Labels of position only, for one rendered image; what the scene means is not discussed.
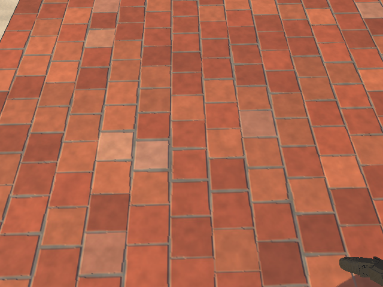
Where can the right robot hand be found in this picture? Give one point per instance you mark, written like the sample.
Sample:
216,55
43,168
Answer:
365,267

